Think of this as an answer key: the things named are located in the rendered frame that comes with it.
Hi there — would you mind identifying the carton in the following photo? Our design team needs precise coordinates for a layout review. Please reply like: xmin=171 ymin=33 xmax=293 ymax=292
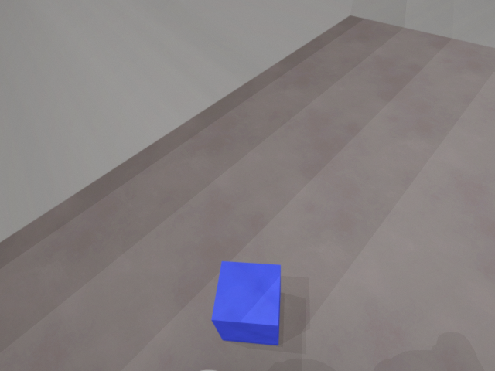
xmin=211 ymin=261 xmax=281 ymax=345

